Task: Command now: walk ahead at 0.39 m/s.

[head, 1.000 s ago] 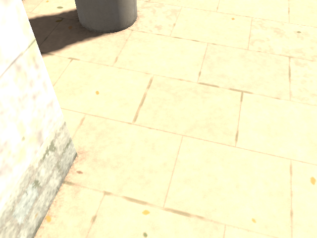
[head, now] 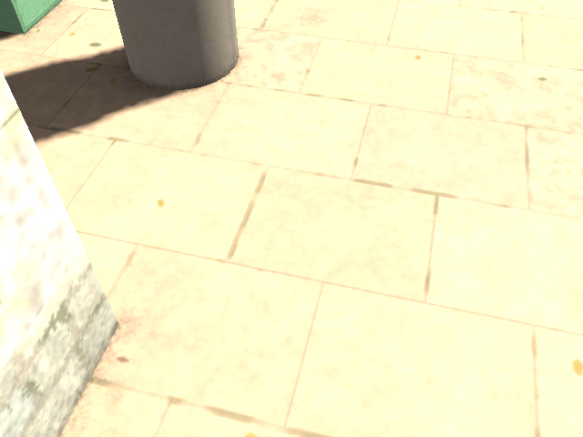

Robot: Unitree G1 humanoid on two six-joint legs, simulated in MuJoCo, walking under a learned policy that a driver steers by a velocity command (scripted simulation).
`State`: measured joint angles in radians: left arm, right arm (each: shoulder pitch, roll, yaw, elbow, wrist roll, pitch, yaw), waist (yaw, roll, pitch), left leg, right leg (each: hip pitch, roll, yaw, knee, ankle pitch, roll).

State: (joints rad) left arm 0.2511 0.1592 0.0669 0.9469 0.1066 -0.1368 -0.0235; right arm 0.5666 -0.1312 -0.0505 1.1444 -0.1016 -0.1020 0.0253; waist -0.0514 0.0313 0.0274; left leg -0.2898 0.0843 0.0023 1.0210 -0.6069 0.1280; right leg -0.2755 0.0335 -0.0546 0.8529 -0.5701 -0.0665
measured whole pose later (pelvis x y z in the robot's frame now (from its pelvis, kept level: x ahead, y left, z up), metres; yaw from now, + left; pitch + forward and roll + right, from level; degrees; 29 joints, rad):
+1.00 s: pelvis +0.53 -0.14 -0.10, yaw -17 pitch +3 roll +1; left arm 0.23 0.23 0.07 0.83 -0.01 -0.06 -0.02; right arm 0.14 -0.28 -0.06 0.91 0.00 -0.11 -0.01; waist 0.01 0.01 0.03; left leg -0.59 0.08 -0.04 1.10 -0.29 0.01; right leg -0.32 0.10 0.04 0.42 -0.15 -0.10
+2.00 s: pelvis +0.98 -0.42 -0.10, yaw -41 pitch +1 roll +0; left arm 0.23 0.26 0.05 0.73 0.00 -0.07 -0.03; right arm 0.21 -0.31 -0.05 0.92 0.02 -0.09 0.01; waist 0.00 0.03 0.04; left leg -0.51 0.10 0.00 1.14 -0.33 0.02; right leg -0.28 0.04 -0.05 0.41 -0.16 -0.07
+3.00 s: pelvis +1.48 -0.70 -0.11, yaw -10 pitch +2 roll -1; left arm 0.18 0.26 0.06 0.71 0.01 -0.11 0.00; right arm 0.31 -0.31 -0.07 0.71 0.03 -0.02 -0.01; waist 0.00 0.04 0.01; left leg -0.47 -0.01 -0.08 1.20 -0.38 0.02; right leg -0.33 0.02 -0.04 0.48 -0.19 -0.02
